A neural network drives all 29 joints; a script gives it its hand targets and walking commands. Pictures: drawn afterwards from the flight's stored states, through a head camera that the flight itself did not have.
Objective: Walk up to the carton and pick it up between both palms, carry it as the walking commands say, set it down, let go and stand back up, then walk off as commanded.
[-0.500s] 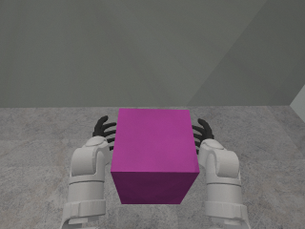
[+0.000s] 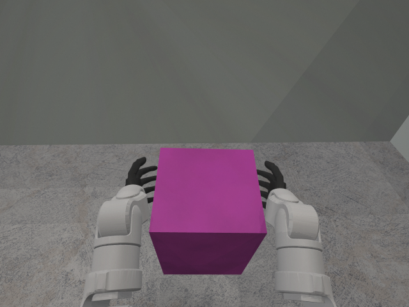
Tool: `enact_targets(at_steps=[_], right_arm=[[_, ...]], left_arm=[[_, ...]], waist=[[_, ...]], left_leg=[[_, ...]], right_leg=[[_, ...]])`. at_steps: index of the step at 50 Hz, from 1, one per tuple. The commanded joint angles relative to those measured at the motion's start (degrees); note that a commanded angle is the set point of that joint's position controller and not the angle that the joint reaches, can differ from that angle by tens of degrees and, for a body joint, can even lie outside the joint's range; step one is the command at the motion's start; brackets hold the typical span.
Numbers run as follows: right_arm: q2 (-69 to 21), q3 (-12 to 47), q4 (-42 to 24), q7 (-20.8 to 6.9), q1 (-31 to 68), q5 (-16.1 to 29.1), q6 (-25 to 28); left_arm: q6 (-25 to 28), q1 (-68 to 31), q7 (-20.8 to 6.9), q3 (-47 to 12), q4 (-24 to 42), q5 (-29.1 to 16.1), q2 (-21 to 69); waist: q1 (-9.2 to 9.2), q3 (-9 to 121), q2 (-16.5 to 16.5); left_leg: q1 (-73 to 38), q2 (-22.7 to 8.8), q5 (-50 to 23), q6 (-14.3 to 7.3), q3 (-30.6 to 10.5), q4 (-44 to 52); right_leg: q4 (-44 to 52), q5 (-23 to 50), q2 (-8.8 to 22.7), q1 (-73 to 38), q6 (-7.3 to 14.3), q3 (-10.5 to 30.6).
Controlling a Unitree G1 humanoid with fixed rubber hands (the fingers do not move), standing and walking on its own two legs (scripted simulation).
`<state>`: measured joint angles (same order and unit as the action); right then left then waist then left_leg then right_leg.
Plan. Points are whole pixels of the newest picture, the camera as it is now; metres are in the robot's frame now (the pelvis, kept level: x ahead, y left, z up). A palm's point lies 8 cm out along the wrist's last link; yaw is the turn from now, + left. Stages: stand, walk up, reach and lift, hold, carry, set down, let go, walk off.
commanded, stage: carry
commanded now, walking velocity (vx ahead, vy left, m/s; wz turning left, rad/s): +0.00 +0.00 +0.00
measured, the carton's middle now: (204, 217) +0.32 +0.00 +0.02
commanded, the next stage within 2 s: hold in 0.84 s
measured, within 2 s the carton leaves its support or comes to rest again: neither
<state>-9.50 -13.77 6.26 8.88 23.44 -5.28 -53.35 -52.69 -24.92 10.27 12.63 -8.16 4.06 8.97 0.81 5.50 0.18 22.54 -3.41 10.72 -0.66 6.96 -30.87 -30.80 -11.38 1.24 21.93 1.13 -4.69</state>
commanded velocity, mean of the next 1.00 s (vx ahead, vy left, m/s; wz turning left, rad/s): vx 0.00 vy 0.00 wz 0.00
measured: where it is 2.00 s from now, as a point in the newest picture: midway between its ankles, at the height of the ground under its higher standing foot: outside the picture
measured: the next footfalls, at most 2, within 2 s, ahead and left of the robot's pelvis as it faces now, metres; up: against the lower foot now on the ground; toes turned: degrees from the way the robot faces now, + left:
none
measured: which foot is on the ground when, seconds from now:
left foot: down 0.00-1.00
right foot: down 0.00-1.00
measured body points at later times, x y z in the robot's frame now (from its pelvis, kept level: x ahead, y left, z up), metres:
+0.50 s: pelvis +0.01 +0.00 +0.00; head -0.01 +0.00 +0.45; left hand +0.34 +0.14 +0.08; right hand +0.34 -0.14 +0.07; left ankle +0.06 +0.12 -0.73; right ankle +0.05 -0.11 -0.73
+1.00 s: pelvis +0.02 +0.00 +0.01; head +0.00 +0.00 +0.46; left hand +0.30 +0.14 +0.03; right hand +0.30 -0.13 +0.02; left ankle +0.06 +0.12 -0.73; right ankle +0.05 -0.11 -0.73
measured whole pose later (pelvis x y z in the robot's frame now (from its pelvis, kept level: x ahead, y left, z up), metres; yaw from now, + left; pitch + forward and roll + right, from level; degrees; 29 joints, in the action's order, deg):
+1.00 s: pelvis +0.02 +0.00 +0.01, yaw +0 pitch -4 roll +0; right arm -7.5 -3.8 11.4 5.5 8.5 -9.9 -41.9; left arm -42.3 -9.7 6.2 4.5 -10.1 10.7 7.7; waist 0.7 -0.6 -0.6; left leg 11.1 -1.9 10.7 -0.4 4.1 -26.0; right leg -26.2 -11.4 0.2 10.7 0.8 -2.1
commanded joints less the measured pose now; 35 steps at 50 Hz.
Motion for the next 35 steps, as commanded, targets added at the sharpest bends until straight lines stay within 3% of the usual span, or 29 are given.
enact_targets(at_steps=[1, 35], right_arm=[[-41.7, 30.5, -3.7, -2.8, 32.6, 9.6, 1.0], [-40.0, 29.6, -1.7, -3.4, 30.2, 9.0, 3.8]], left_arm=[[0.9, -32.7, -3.7, -31.9, 5.6, -11.7, 45.4], [3.7, -30.2, -4.2, -30.5, 3.2, -10.7, 43.5]], waist=[[-0.13, 18.7, -0.1], [-0.06, 18.0, -0.2]], left_leg=[[-7.8, -4.8, 1.7, -0.3, -6.9, 5.2], [-8.8, -4.8, -0.3, -0.4, -6.1, 5.0]], right_leg=[[5.1, 3.3, 5.5, -6.3, 1.8, 6.9], [4.7, 6.4, 5.2, -8.0, 2.1, 6.9]])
